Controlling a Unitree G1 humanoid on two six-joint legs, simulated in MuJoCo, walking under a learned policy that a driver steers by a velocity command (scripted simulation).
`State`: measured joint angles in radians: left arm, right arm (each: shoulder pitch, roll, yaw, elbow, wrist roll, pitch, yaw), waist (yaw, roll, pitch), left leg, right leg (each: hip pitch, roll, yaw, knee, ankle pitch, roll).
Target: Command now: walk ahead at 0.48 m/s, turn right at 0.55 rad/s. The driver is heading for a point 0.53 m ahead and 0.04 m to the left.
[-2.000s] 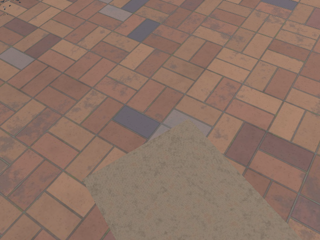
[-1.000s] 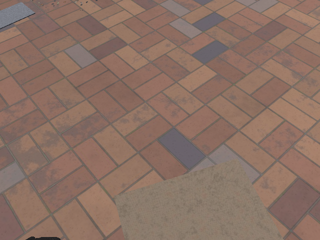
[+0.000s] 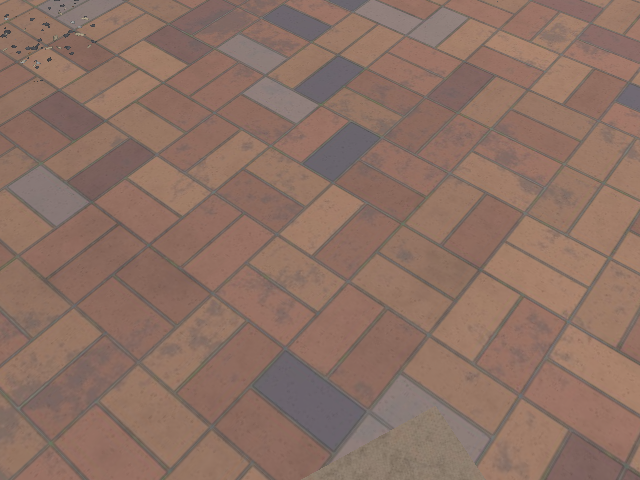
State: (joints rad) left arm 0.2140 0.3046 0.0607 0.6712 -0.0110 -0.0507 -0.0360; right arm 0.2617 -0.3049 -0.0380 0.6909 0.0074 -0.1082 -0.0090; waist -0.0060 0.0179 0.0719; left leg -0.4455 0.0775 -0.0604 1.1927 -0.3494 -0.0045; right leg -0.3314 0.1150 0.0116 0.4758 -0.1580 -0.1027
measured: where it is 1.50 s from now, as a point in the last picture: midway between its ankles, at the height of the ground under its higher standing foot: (337, 455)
